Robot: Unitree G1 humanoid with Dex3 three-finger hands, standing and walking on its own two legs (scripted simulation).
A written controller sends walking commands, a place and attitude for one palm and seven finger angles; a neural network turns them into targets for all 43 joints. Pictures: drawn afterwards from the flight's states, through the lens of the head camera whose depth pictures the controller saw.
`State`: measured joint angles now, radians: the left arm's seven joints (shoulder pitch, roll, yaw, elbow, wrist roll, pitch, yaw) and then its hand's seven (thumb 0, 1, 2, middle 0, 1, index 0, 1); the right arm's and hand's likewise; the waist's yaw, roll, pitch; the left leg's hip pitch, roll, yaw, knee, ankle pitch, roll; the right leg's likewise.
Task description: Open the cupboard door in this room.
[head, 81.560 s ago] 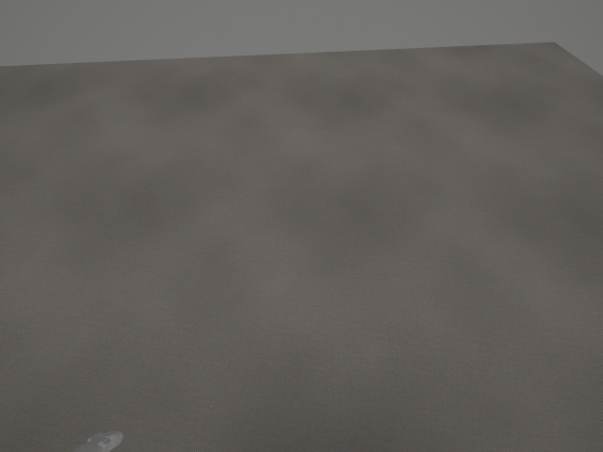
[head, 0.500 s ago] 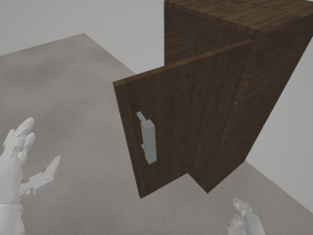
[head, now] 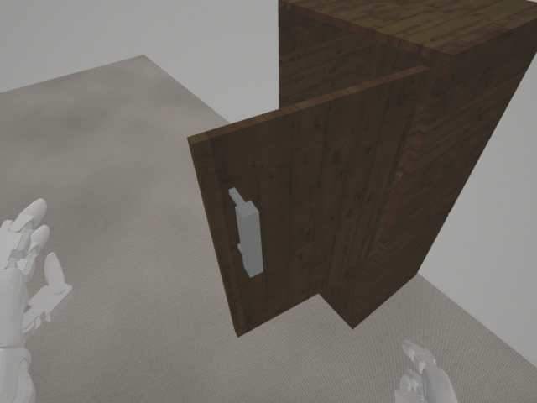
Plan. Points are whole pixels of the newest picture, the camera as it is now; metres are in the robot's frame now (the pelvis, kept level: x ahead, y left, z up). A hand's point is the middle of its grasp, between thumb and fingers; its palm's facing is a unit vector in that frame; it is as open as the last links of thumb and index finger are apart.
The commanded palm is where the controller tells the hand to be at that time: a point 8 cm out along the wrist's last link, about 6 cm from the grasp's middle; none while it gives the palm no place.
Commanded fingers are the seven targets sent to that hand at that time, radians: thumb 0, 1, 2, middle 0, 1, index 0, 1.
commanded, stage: step back with the hand held close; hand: left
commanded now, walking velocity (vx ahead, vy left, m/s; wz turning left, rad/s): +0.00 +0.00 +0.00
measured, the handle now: (244, 232) +0.35 +0.09 +0.08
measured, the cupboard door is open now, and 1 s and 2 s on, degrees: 82 82 82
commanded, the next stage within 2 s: stop stepping back and stand still in 1.22 s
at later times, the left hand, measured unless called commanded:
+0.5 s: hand (46, 308) +0.17 +0.28 +0.14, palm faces +0.32 -0.81 -0.50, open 7.4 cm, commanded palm +0.11 +0.32 +0.17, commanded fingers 0.00 0.90 0.90 -0.20 -0.30 -0.20 -0.30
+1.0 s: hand out of the picture +0.08 +0.30 +0.15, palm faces +0.45 -0.78 -0.44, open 7.4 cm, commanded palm +0.00 +0.34 +0.17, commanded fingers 0.00 0.90 0.90 -0.20 -0.30 -0.20 -0.30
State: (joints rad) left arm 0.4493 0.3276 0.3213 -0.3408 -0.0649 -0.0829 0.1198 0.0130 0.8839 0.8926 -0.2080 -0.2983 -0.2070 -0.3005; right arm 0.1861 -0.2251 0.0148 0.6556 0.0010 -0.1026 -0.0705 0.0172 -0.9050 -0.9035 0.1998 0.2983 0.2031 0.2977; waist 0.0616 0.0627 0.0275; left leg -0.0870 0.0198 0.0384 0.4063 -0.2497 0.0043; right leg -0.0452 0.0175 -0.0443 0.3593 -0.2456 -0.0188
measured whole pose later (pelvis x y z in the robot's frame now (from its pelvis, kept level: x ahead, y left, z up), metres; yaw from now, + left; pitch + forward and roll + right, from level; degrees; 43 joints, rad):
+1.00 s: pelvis -0.13 +0.04 -0.03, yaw +1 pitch -1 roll -3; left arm 0.49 0.40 0.44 -0.54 -0.02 -0.24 0.17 0.01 0.88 0.89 -0.21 -0.30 -0.21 -0.30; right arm 0.22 -0.22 0.00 0.61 -0.01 -0.10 -0.08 0.02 -0.90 -0.90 0.20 0.30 0.21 0.30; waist -0.02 0.02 0.06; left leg -0.49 0.00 0.03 0.66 -0.20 0.07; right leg -0.45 0.03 0.00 0.70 -0.31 0.02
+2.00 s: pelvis -0.26 +0.04 -0.01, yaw -2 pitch +0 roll +0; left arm 0.54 0.42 0.43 -0.45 -0.02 -0.21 0.15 0.01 0.89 0.90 -0.21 -0.30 -0.21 -0.30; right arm 0.26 -0.16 0.04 0.66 -0.01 -0.17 -0.08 0.02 -0.90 -0.90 0.20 0.30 0.20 0.30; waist -0.03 -0.02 0.00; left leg -0.28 0.01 0.03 0.50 -0.22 0.00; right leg -0.22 0.01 -0.03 0.52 -0.29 -0.02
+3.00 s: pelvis -0.27 +0.04 +0.00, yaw +0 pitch -2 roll +0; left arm 0.29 0.11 0.01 1.15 0.01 0.00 0.03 0.00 0.91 0.89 -0.20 -0.30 -0.20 -0.30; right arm 0.28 -0.12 0.00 1.15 -0.02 0.01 -0.03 0.01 -0.91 -0.90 0.20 0.30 0.20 0.30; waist -0.01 0.03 0.04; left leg -0.24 -0.01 -0.01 0.44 -0.18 0.01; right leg -0.16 -0.01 -0.06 0.45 -0.27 -0.02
